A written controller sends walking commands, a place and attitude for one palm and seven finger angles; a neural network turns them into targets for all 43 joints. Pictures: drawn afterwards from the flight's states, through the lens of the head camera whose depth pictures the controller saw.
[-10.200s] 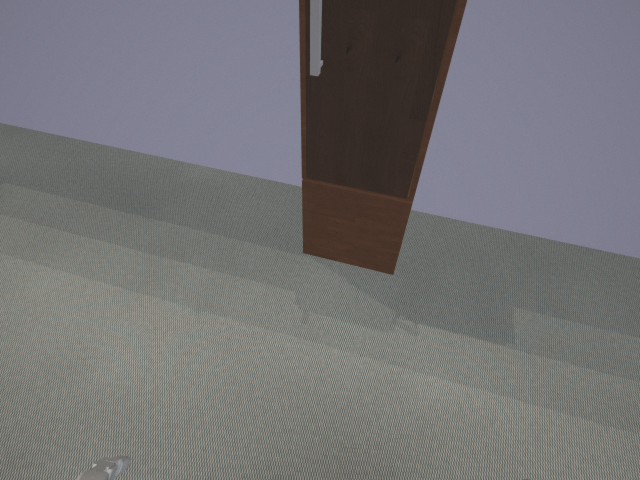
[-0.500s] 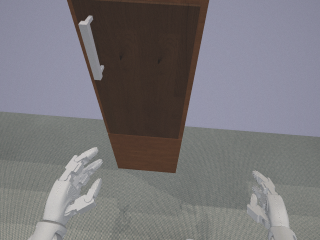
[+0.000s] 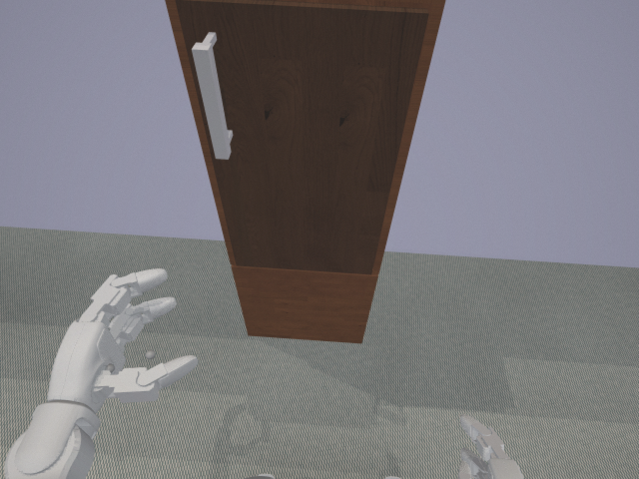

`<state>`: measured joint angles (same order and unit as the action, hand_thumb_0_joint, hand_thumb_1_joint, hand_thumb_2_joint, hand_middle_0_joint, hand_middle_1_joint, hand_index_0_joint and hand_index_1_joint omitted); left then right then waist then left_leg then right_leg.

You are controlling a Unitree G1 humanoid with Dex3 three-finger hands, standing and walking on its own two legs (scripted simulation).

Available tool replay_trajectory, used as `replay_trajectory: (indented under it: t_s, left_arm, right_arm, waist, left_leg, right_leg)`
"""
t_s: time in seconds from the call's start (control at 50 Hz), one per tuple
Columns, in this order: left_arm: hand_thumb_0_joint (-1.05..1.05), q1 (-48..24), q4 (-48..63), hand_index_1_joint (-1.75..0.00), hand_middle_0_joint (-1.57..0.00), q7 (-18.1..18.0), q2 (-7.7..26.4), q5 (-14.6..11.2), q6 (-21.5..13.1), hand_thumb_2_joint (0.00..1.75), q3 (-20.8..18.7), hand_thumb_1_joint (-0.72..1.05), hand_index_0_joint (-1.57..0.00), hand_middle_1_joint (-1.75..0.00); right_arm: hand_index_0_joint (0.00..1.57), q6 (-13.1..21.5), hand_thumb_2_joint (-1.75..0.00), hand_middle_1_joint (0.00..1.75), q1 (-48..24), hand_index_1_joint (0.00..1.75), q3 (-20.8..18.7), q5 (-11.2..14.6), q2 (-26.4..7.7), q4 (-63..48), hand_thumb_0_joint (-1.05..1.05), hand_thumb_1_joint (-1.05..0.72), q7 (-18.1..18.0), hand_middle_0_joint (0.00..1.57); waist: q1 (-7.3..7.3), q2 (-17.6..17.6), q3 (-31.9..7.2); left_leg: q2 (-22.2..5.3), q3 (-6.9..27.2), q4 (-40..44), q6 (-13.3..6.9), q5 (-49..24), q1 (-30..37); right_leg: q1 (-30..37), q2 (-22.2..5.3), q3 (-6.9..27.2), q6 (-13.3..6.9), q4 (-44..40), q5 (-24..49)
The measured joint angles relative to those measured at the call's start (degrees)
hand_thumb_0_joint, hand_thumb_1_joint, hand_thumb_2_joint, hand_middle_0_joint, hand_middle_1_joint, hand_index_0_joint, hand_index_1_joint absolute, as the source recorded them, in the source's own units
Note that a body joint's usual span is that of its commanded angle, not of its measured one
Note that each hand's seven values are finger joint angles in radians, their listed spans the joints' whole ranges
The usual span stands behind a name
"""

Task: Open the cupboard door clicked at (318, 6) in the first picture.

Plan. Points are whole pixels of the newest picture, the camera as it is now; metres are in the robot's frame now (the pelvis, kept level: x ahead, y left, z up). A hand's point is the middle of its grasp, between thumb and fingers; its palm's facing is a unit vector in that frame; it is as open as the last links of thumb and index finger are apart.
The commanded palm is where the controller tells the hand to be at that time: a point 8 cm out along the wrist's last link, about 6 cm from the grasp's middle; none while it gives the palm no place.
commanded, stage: raise the hand with hooked fingers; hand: left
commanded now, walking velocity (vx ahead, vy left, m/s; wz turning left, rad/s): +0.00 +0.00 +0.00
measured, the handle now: (217, 99) +0.61 +0.19 +0.16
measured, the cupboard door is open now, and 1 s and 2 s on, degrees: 0 0 0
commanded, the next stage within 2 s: move the hooked fingers beside the handle in 1.24 s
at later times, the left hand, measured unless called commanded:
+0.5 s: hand (107, 275) +0.29 +0.24 +0.15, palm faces +0.05 -1.00 -0.08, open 13.8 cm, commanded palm +0.26 +0.28 +0.15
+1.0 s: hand (120, 238) +0.32 +0.23 +0.16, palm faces +0.02 -1.00 -0.03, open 14.0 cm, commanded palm +0.29 +0.28 +0.18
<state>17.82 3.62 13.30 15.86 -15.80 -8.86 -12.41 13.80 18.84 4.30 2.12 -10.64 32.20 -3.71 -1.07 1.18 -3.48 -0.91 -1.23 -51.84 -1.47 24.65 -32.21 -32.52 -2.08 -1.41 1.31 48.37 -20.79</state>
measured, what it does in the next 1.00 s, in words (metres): shifts its weight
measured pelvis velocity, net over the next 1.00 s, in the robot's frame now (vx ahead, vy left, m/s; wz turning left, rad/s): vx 0.03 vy -0.04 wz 0.00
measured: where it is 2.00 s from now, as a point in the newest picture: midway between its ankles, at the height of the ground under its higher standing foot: outside the picture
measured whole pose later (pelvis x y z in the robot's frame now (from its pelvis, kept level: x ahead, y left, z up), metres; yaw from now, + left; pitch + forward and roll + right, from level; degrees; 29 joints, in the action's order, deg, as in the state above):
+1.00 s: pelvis +0.03 -0.04 +0.03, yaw +0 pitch +1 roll +0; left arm -7.0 -18.6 28.9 25.3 -19.6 0.0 -26.5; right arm 12.7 15.3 2.5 4.0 -17.1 34.1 -6.7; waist 0.7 2.1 -1.0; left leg -2.7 -0.5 -35.2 1.6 19.2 -16.6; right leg -18.4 0.1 -2.5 -1.0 34.9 -17.3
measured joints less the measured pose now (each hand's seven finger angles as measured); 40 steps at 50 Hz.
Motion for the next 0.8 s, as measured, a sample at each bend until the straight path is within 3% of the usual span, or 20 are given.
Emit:
replay_trajectory:
  t_s: [0.06, 0.12, 0.22, 0.28, 0.4, 0.54, 0.7, 0.8]
  left_arm:
    - [0.0, -0.65, 0.8, -0.86, -0.26, -1.11, 0.37, 0.52, -3.2, 0.52, -1.32, 0.03, -0.27, -0.86]
    - [0.0, -3.19, -0.57, -0.9, -0.27, 0.67, 0.94, 0.84, -4.31, 0.49, -1.42, -0.04, -0.27, -0.91]
    - [0.0, -6.81, -4.57, -0.98, -0.28, 5.4, 3.03, 0.33, -0.32, 0.44, -1.46, -0.16, -0.28, -0.98]
    - [-0.01, -7.81, -5.31, -1.02, -0.28, 6.24, 4.29, -0.81, 1.62, 0.41, -3.28, -0.23, -0.29, -1.03]
    - [-0.01, -12.03, -6.84, -1.11, -0.29, 7.24, 5.41, -3.13, 2.11, 0.35, -7.93, -0.37, -0.3, -1.12]
    - [-0.01, -17.22, -13.08, -1.17, -0.3, 12.03, 7.21, -2.93, 7.55, 0.31, -8.8, -0.46, -0.3, -1.18]
    - [-0.01, -23.35, -18.23, -1.19, -0.3, 13.89, 9.47, -3.96, 6.44, 0.3, -13.2, -0.49, -0.31, -1.2]
    - [-0.02, -27.42, -22.56, -1.19, -0.3, 15.76, 11.7, -3.67, 8.45, 0.3, -13.69, -0.5, -0.3, -1.2]
  right_arm:
    - [0.21, 1.13, -0.9, 0.3, 0.59, 0.3, -0.75, -0.15, -1.9, 0.88, 0.02, -0.9, 0.17, 0.21]
    - [0.21, 1.95, -0.9, 0.3, -0.14, 0.3, -1.39, 0.14, -3.81, 2.0, 0.02, -0.9, -0.06, 0.21]
    - [0.2, 2.43, -0.9, 0.3, -2.63, 0.3, -2.04, 0.84, -5.04, 2.35, 0.02, -0.9, -1.4, 0.21]
    - [0.2, 2.71, -0.9, 0.3, -3.62, 0.3, -2.13, 0.88, -4.78, 1.61, 0.02, -0.9, -1.87, 0.21]
    - [0.2, 2.81, -0.9, 0.3, -4.65, 0.3, -1.54, 0.96, -4.42, 0.99, 0.02, -0.9, -1.83, 0.21]
    - [0.2, 0.82, -0.9, 0.3, -5.88, 0.3, -0.51, 1.43, -4.72, 1.25, 0.02, -0.9, -2.68, 0.21]
    - [0.2, -0.06, -0.9, 0.3, -5.11, 0.3, -0.02, 1.47, -4.57, 2.85, 0.02, -0.9, -3.66, 0.21]
    - [0.2, -0.69, -0.9, 0.3, -4.4, 0.3, -0.42, 2.01, -5.53, 3.21, 0.02, -0.9, -3.93, 0.21]
  waist:
    - [0.71, -0.08, 0.49]
    - [1.21, 0.11, 0.81]
    - [1.13, 0.04, 0.95]
    - [1.1, -0.16, 0.77]
    - [2.42, 0.26, 0.43]
    - [3.38, 1.65, 1.42]
    - [3.19, 1.35, 2.39]
    - [2.7, 1.73, 2.41]
  left_leg:
    - [0.26, 0.42, 0.71, -0.1, -0.2, 0.79]
    - [0.47, 1.01, 1.05, -0.1, -0.27, 1.26]
    - [0.35, 1.17, 3.27, 0.18, -0.68, 3.85]
    - [0.04, 1.15, 5.39, 0.6, -1.1, 6.32]
    - [-0.48, 1.79, 8.83, 1.45, -1.91, 10.31]
    - [-0.7, 2.31, 12.03, 2.09, -3.35, 12.93]
    - [-1.5, 2.59, 14.74, 3.09, -4.52, 15.31]
    - [-1.68, 2.39, 16.0, 3.28, -5.15, 15.98]
  right_leg:
    - [1.11, -0.24, -0.44, 0.07, -0.87, 0.06]
    - [1.96, -0.43, -1.03, 0.29, -1.47, 0.05]
    - [4.46, -0.27, -1.21, 0.37, -3.5, 0.39]
    - [6.73, 0.08, -1.23, 0.12, -5.33, 0.71]
    - [10.77, 0.67, -1.97, -0.62, -8.47, 1.17]
    - [13.15, 0.95, -2.54, -1.31, -10.82, 1.92]
    - [15.18, 1.79, -2.88, -2.28, -12.78, 2.62]
    - [15.56, 2.0, -2.71, -2.49, -13.63, 3.1]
